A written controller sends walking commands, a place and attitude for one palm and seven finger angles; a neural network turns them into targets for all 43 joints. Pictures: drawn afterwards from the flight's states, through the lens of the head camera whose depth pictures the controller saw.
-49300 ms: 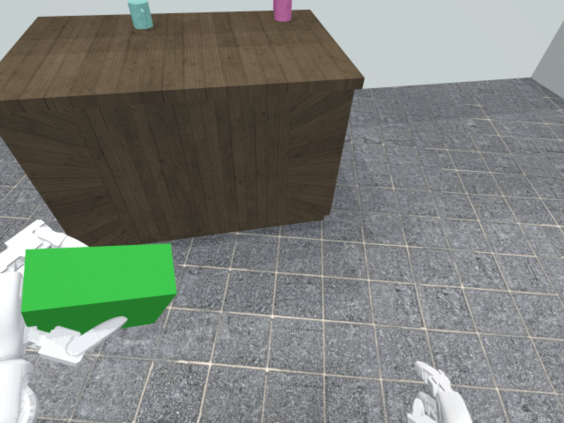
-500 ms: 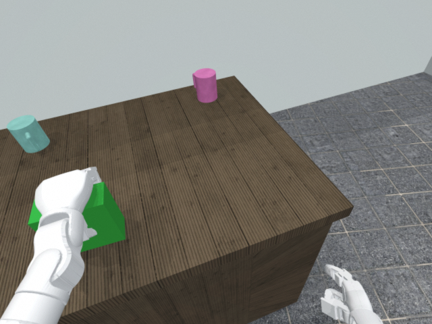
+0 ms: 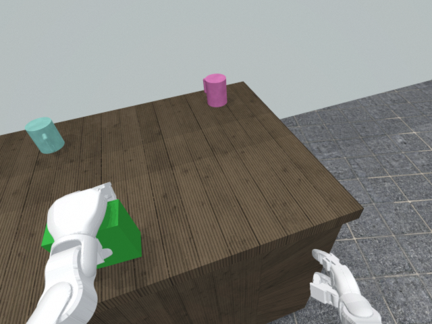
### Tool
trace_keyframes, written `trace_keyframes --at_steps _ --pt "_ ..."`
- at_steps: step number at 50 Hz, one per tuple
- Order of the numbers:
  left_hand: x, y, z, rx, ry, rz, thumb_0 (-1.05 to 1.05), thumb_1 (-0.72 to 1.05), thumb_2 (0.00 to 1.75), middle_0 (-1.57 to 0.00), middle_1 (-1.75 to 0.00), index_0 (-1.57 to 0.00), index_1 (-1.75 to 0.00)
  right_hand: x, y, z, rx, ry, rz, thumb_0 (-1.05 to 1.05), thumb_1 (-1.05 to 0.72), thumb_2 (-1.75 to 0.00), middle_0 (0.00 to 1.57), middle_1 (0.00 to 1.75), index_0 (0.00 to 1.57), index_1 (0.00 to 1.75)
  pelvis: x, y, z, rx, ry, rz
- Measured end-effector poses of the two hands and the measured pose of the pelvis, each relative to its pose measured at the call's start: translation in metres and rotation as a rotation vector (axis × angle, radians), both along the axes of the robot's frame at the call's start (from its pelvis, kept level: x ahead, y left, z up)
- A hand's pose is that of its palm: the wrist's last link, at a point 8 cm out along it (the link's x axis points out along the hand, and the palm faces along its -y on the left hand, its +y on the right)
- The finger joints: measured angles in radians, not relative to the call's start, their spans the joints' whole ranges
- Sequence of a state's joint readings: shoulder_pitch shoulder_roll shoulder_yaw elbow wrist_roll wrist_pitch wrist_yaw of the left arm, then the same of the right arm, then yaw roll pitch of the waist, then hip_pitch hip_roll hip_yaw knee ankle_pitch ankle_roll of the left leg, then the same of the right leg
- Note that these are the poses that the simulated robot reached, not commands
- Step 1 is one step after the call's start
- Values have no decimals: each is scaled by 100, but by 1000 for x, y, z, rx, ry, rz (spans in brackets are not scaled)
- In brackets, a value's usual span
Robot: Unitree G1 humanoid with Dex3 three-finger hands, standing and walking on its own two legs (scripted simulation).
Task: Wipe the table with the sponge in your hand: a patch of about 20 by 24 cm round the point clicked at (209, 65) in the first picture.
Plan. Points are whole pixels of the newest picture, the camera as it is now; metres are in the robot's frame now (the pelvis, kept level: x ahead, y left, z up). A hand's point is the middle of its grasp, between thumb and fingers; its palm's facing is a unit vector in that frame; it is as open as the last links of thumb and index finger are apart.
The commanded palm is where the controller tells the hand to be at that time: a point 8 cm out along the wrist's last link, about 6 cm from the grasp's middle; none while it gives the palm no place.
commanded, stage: wipe back along the first lane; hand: left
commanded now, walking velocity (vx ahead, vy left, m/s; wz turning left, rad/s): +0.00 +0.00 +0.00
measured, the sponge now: (102, 243) +0.24 +0.27 +0.03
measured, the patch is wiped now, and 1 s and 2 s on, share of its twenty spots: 1.00 1.00 1.00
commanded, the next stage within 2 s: lift the sponge slowly off the table in 0.02 s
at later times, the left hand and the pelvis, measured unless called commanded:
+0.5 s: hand (102, 236) +0.22 +0.24 +0.09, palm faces +0.07 -0.13 -0.99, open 9.9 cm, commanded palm +0.19 +0.23 +0.15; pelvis -0.01 -0.02 +0.00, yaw +0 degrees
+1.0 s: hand (99, 233) +0.21 +0.23 +0.12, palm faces +0.09 -0.11 -0.99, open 9.8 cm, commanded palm +0.19 +0.22 +0.19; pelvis -0.02 -0.05 +0.00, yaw +1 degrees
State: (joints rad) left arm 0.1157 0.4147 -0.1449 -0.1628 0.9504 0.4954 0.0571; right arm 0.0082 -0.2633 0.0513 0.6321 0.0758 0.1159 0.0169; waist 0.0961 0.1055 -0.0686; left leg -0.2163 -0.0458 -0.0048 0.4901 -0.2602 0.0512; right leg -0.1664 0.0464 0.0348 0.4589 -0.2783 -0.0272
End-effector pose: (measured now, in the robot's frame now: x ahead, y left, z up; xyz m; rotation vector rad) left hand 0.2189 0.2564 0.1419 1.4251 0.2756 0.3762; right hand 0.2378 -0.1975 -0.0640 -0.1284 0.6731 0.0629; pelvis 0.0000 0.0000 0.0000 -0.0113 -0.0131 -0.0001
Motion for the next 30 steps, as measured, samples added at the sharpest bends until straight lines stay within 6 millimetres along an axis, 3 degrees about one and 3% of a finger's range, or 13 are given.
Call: trace_keyframes --at_steps 17,30 --pt "-12 -19 1 -1 17 -3 2 -48 107 -68 -143 -74 -138 -1 0 1 12 -19 32 1 -91 -90 20 30 20 30 -10 -9 0 6 -26 6" --pt "-22 -26 5 -35 26 4 1 -49 107 -70 -140 -77 -135 -5 -21 2 -21 -28 26 1 -91 -90 20 30 20 30 -13 -27 1 10 -51 8"
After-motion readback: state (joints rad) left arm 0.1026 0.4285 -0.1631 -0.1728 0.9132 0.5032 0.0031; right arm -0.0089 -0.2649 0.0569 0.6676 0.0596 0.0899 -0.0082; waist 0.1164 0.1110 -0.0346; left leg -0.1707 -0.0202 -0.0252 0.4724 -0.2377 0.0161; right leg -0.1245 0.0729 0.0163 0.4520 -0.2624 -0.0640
